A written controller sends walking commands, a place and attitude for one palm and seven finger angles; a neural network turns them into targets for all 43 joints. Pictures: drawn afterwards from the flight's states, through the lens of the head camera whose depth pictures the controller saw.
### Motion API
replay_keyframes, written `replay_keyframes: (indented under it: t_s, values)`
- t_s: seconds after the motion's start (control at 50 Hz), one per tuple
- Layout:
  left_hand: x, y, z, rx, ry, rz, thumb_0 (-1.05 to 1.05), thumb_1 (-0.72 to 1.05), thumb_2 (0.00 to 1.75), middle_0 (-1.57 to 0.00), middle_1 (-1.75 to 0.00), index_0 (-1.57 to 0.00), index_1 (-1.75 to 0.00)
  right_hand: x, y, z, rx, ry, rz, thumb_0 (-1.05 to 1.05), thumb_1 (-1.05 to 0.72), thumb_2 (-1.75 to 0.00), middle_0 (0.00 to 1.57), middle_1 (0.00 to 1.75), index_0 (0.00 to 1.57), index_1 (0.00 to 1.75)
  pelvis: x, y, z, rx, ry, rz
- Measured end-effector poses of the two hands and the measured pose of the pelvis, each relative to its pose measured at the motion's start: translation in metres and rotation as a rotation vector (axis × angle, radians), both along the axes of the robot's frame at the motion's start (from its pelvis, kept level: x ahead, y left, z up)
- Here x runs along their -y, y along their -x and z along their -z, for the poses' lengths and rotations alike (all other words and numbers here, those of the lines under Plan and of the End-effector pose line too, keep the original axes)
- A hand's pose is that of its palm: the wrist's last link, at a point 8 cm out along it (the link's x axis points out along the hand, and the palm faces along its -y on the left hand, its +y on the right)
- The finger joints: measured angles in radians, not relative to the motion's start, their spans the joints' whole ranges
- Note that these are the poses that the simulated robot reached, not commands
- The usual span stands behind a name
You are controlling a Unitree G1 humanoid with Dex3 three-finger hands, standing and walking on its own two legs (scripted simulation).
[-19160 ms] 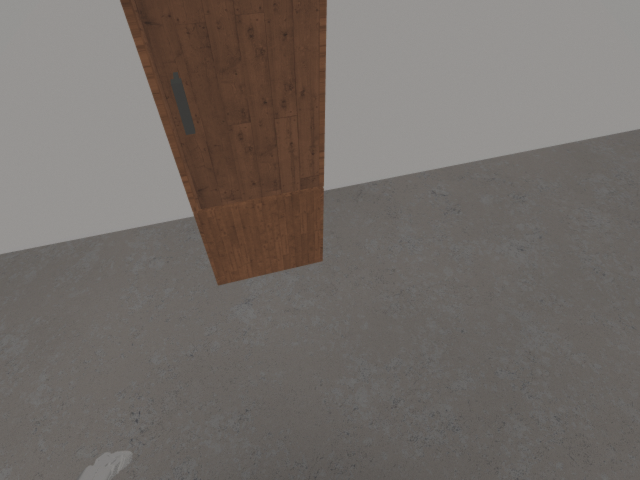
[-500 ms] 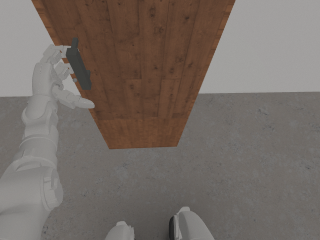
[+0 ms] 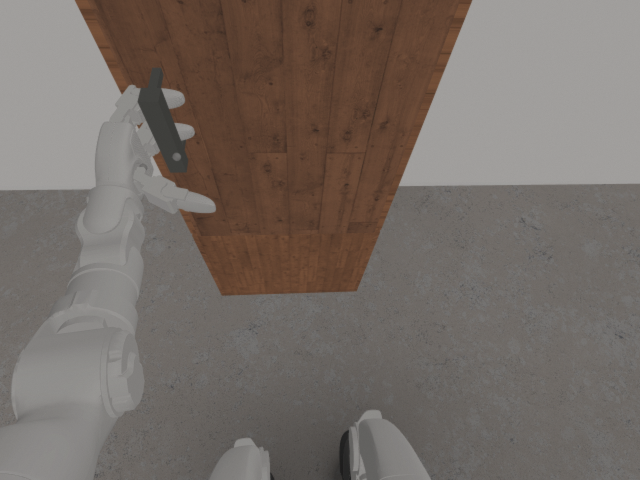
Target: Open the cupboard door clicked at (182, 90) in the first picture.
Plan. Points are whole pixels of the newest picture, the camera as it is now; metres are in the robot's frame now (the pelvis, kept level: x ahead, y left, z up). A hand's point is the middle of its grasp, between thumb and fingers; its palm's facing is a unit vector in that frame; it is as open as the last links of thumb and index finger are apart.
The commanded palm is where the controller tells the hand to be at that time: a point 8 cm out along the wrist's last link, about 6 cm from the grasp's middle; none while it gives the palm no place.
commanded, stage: slide the fingers in behind the handle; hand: left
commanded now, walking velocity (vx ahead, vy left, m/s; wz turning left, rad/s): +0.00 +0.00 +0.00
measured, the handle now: (168, 122) +0.55 +0.16 +0.07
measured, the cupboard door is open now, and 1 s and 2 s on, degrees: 0 0 35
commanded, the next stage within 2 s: close the thumb around the handle in 0.36 s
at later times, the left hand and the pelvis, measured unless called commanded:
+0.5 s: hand (180, 153) +0.50 +0.14 +0.07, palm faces -0.05 -1.00 -0.03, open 14.0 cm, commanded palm +0.47 +0.19 +0.07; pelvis +0.01 +0.00 +0.00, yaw +0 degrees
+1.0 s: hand (179, 153) +0.50 +0.14 +0.07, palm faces -0.04 -1.00 -0.02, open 6.8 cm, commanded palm +0.47 +0.19 +0.07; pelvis +0.01 +0.00 +0.00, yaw +0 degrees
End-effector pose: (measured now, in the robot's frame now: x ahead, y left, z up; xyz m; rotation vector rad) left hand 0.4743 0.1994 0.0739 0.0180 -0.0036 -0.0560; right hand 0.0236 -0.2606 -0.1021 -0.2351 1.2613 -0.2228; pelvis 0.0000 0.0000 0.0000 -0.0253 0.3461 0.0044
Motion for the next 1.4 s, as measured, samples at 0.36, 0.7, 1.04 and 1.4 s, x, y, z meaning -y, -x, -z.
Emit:
replay_keyframes:
  t_s: [0.36,0.7,1.04,1.4]
  values:
    - [-0.001,-0.007,0.0,-0.004,-0.005,-0.013,-0.01,-0.5,0.3,-0.31,-1.2,-0.31,-1.21,-0.007,0.01,0.001,-0.046,-0.018,0.022,0.0,-0.9,-0.9,0.2,0.3,0.2,0.3,-0.003,-0.007,-0.002,-0.009,0.002,0.007]
    - [0.005,-0.003,0.002,-0.011,-0.021,-0.02,-0.01,-0.25,0.41,-0.32,-1.22,-0.31,-1.23,-0.002,-0.009,0.001,-0.007,-0.017,0.0,0.0,-0.9,-0.9,0.2,0.3,0.2,0.3,0.0,-0.009,-0.003,-0.002,-0.002,0.001]
    - [0.003,-0.003,0.0,-0.016,-0.004,-0.018,0.0,0.63,0.79,-0.38,-1.32,-0.38,-1.33,0.002,-0.002,0.0,-0.017,-0.015,0.013,0.0,-0.9,-0.9,0.2,0.3,0.2,0.3,0.004,-0.008,-0.003,-0.003,-0.004,0.005]
    - [0.005,0.002,0.002,-0.007,-0.005,-0.02,0.0,0.72,0.8,-0.37,-1.35,-0.34,-1.35,0.0,0.001,0.001,-0.008,-0.015,0.013,0.0,-0.9,-0.9,0.2,0.3,0.2,0.3,0.001,-0.005,-0.002,-0.002,-0.004,0.009]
